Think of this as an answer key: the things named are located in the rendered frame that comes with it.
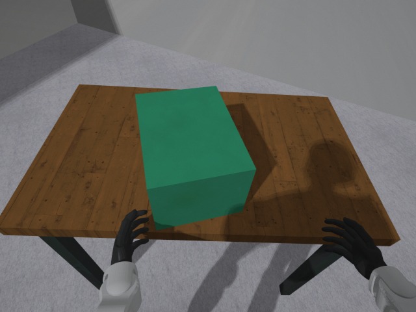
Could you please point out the robot right hand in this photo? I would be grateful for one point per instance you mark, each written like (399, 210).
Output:
(362, 251)

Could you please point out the robot left forearm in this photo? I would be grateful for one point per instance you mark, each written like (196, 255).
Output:
(120, 291)

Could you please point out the robot right forearm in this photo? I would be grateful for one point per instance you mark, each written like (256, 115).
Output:
(392, 291)

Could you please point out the robot left hand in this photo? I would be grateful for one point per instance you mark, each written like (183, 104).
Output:
(123, 245)

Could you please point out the carton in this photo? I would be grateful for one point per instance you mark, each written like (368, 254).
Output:
(195, 162)

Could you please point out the table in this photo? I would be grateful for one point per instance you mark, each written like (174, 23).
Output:
(89, 174)

